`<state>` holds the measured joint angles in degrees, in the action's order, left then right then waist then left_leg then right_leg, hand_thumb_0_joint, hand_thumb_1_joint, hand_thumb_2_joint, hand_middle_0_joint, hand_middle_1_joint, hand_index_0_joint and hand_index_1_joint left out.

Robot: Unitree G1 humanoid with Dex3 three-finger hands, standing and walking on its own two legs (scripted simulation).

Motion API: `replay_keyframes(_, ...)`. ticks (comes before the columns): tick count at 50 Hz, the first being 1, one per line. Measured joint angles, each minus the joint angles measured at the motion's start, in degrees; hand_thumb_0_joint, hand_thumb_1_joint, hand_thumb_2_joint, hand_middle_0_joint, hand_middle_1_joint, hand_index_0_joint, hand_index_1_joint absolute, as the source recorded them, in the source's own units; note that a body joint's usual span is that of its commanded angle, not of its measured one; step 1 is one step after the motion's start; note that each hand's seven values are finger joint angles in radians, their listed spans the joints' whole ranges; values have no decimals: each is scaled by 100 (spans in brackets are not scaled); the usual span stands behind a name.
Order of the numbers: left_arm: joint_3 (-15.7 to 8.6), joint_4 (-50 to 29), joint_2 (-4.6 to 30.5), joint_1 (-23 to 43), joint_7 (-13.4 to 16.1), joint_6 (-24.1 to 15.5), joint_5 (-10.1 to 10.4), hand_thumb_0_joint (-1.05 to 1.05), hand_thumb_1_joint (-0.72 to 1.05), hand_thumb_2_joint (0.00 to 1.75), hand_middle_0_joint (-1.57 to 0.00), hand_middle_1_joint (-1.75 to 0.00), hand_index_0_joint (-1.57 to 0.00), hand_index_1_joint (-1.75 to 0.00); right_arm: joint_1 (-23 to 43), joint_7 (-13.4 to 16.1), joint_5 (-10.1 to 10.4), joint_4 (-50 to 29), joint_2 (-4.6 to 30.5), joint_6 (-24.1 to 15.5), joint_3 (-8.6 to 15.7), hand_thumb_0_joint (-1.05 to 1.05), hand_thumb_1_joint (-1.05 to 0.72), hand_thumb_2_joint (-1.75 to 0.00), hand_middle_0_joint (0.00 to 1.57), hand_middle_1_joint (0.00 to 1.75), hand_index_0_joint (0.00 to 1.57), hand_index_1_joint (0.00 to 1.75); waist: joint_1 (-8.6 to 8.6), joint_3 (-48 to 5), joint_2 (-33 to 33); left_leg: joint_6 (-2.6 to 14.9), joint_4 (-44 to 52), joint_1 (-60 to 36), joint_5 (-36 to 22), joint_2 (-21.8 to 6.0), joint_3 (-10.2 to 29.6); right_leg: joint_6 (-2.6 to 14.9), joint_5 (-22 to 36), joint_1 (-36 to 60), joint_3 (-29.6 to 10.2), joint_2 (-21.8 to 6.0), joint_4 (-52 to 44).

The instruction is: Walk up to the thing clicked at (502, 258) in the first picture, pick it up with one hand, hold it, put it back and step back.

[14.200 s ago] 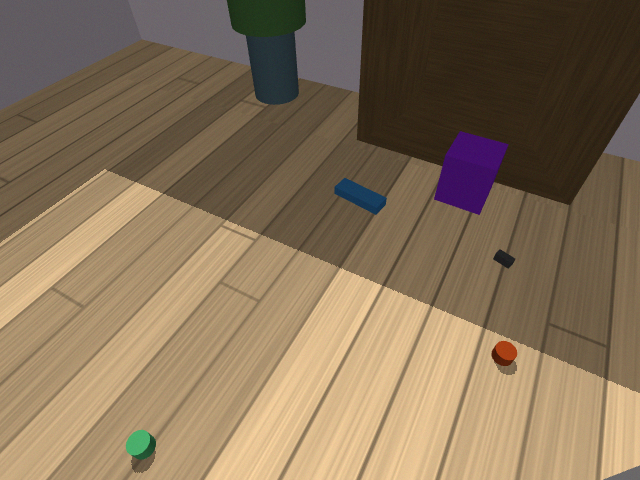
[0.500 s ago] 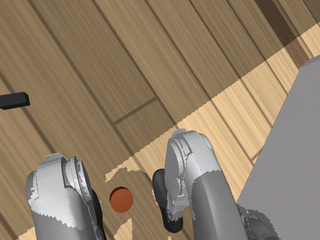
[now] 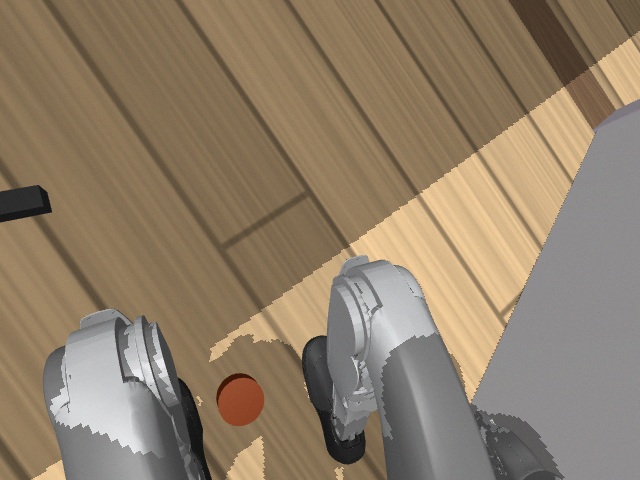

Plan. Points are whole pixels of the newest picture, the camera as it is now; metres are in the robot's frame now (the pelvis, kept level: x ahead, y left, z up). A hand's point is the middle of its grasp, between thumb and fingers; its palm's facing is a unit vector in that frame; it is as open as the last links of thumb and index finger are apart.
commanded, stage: rise first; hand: left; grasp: from above
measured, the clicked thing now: (18, 204) +0.48 +0.34 -0.30
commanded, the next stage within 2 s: approach in 0.70 s
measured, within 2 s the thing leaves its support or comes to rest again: neither
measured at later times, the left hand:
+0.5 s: hand out of the picture +0.43 +0.37 -0.17, palm faces -0.44 -0.10 -0.89, open 12.1 cm
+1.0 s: hand out of the picture +0.44 +0.36 -0.17, palm faces -0.45 -0.07 -0.89, open 12.0 cm
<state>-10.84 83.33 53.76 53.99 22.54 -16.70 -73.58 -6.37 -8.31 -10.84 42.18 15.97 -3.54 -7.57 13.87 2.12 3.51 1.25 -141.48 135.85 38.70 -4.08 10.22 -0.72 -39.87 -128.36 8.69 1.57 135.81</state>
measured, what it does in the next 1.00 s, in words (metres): stands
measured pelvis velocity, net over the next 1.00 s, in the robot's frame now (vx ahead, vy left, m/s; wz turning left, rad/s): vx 0.00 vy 0.00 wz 0.01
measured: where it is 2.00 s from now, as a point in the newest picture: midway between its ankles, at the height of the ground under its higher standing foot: (266, 443)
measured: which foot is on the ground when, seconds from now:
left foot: down 0.00-1.00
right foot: down 0.00-1.00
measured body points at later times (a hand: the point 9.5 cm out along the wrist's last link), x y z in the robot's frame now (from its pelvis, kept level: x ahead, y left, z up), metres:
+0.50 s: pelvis +0.00 +0.00 +0.00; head +0.24 +0.11 +0.37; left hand +0.45 +0.38 -0.12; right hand +0.07 -0.26 -0.09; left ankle +0.07 +0.13 -0.28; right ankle +0.10 -0.11 -0.28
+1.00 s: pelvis +0.00 +0.00 +0.00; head +0.24 +0.10 +0.37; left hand +0.46 +0.36 -0.12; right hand +0.06 -0.26 -0.09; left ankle +0.07 +0.13 -0.28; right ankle +0.10 -0.11 -0.28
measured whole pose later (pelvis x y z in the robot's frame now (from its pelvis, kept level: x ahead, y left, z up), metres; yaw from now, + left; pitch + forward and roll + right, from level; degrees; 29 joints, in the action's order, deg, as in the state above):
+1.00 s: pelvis +0.00 +0.00 +0.00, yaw +1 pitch +32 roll -10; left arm -4.9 82.5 51.7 56.3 20.5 -15.8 -73.5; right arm -8.3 -8.7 -9.8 41.9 15.7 -3.9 -7.6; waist 14.4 1.1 3.4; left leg 1.4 -140.3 135.7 37.6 -3.5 9.5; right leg -1.0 -39.3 -128.0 8.1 1.2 135.0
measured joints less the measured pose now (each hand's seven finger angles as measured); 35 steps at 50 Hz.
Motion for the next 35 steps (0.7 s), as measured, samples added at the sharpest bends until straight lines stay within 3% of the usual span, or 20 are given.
replay_keyframes(8, 121, 35, 13, 87, -149, -2, 14, 0, -21, 73, -37, -71, -38, -72, 5, -23, 38, -30, -5, -14, -7, 0, -91, -90, 20, 29, 20, 30, 8, 23, 14, 19, 2, -35, 4, 17, -5, -23, -20, 64, -4, -8, -15)
replay_keyframes(17, 74, -79, -21, 4, -117, -49, -44, 0, -19, 72, -39, -69, -39, -70, -50, -55, 50, -49, -23, 36, -12, 0, -91, -90, 20, 29, 20, 30, 16, -34, 32, 29, 9, -28, -20, 41, -3, -35, -16, 86, 0, -22, -30)
replay_keyframes(25, 198, -30, -53, 67, -123, 8, -90, 0, -19, 72, -40, -67, -40, -69, -73, -43, 94, -49, -32, 27, -8, 0, -91, -90, 20, 30, 20, 30, 23, -95, -1, 37, 63, -34, -48, 47, -38, -38, 0, 81, -28, -31, -63)
replay_keyframes(35, 215, 70, -22, 148, -204, 35, -29, 0, -16, 70, -42, -66, -42, -67, -103, -34, 112, -76, -15, 24, -48, 0, -91, -90, 20, 29, 20, 30, 62, -65, -42, 39, 75, -16, -94, 49, -27, -41, 51, 65, -19, -26, -82)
